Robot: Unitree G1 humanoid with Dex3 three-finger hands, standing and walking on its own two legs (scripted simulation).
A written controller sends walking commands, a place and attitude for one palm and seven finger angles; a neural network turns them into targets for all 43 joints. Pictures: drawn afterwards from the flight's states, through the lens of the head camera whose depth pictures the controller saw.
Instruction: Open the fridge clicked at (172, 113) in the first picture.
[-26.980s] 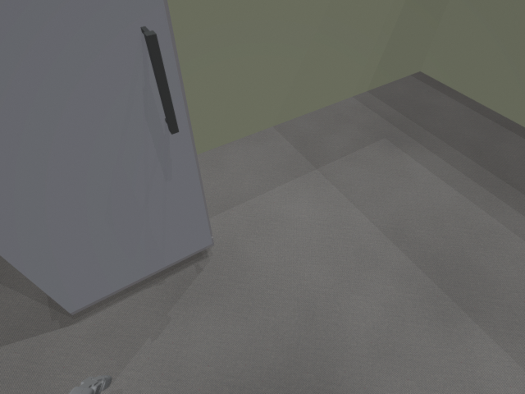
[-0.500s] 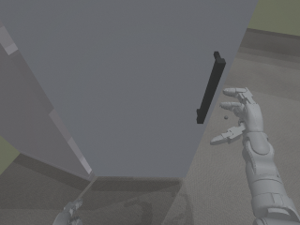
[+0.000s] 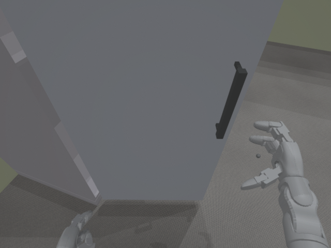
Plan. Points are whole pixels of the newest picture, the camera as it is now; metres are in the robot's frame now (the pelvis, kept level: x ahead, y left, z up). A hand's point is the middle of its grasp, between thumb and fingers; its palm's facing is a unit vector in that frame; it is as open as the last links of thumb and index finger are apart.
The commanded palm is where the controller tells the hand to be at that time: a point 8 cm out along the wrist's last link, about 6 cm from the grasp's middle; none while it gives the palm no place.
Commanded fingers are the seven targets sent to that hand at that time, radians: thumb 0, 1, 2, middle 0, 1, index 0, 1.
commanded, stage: slip the hand off the handle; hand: right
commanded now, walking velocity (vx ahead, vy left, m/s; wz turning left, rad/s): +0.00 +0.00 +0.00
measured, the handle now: (227, 104) +0.48 -0.14 +0.10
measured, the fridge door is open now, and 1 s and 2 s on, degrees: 70 70 70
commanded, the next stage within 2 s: draw the hand back to the body in 0.34 s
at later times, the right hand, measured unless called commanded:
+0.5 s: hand (262, 182) +0.25 -0.18 +0.09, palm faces +0.08 +0.99 -0.10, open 14.7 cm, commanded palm +0.23 -0.23 +0.11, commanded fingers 0.00 0.55 -0.20 0.25 1.15 0.25 1.15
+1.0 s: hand (291, 184) +0.23 -0.21 +0.14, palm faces +0.21 +0.97 -0.08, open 14.5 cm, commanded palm +0.19 -0.26 +0.14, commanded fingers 0.00 0.26 -0.34 0.24 0.98 0.24 0.98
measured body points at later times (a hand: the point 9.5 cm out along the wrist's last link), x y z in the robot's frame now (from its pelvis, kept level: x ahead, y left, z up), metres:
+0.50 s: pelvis +0.00 +0.01 +0.00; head -0.01 +0.01 +0.45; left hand +0.18 +0.23 -0.07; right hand +0.24 -0.23 +0.10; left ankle +0.03 +0.12 -0.72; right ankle -0.01 -0.12 -0.72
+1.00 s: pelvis +0.01 +0.01 +0.01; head -0.02 +0.02 +0.46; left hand +0.20 +0.22 -0.05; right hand +0.21 -0.26 +0.14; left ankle +0.03 +0.12 -0.72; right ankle -0.01 -0.12 -0.72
